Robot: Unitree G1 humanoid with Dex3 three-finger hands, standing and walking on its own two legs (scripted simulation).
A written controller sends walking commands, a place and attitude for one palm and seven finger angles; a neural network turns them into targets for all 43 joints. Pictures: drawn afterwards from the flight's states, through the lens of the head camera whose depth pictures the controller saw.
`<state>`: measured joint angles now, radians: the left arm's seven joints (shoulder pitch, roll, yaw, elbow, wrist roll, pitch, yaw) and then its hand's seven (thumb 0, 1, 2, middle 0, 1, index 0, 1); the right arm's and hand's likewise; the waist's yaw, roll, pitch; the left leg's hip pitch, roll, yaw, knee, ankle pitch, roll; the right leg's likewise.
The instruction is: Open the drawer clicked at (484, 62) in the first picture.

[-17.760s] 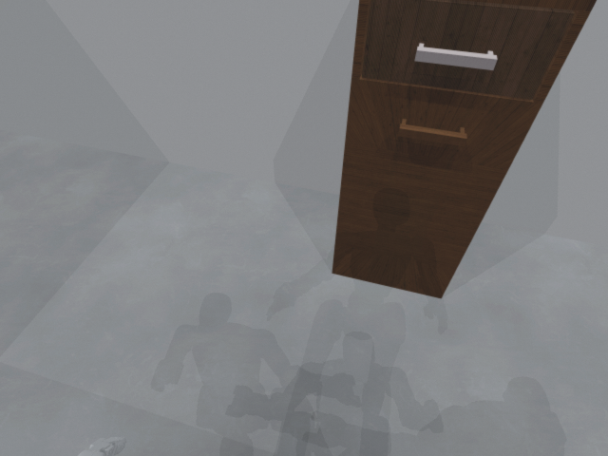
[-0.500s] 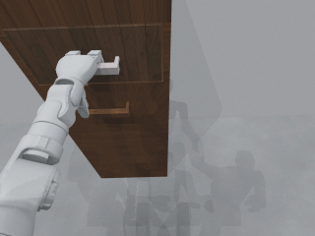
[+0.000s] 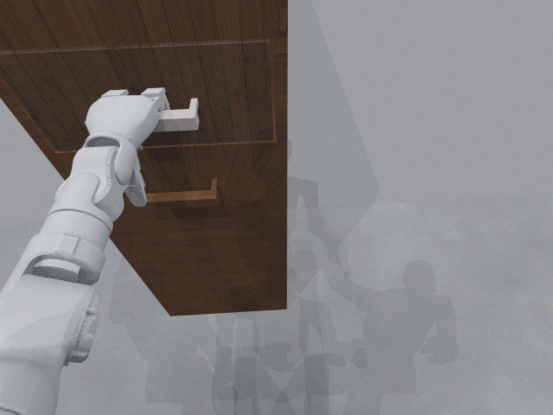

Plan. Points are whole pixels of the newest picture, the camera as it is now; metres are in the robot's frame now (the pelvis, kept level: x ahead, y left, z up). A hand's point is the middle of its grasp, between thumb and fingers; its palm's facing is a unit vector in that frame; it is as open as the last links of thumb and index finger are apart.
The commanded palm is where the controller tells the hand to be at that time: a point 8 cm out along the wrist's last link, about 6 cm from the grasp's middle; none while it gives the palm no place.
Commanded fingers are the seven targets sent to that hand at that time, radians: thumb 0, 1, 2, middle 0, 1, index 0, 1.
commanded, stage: close the thumb around the handle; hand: left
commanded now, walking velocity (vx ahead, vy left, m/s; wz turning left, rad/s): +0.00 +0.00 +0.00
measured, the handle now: (146, 113) +0.52 +0.20 +0.16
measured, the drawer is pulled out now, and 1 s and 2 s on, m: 0.00 0.01 0.08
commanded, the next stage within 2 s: pull the drawer open in 0.72 s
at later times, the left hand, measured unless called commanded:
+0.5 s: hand (140, 146) +0.48 +0.21 +0.13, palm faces +0.01 -0.01 -1.00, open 7.9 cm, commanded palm +0.45 +0.21 +0.19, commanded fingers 0.00 0.90 0.90 -0.40 -1.35 -0.40 -1.35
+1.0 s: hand (140, 149) +0.47 +0.21 +0.13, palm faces +0.02 -0.02 -1.00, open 5.5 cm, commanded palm +0.43 +0.20 +0.19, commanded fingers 0.00 0.90 0.90 -0.40 -1.35 -0.40 -1.35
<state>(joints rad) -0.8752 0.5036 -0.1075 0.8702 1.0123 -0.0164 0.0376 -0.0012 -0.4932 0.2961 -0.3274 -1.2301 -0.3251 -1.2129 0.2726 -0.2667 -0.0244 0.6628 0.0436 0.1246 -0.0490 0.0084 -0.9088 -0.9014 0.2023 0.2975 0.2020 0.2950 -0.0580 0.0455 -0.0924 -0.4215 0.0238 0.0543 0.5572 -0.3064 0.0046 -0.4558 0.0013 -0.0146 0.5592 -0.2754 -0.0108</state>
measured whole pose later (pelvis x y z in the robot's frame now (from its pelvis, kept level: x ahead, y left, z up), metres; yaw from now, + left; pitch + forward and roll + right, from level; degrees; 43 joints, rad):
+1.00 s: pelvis +0.02 +0.00 +0.00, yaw +0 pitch +10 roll +0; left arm -0.75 0.48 -0.13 0.68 0.98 0.08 0.02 0.01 0.76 0.82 -0.35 -1.35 -0.38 -1.35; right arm 0.28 -0.27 -0.05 0.66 0.04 0.14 -0.02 0.01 -0.91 -0.90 0.20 0.30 0.20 0.29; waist -0.03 0.06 -0.11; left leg -0.39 0.02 0.06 0.54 -0.32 0.01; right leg -0.42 0.00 -0.01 0.54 -0.29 -0.01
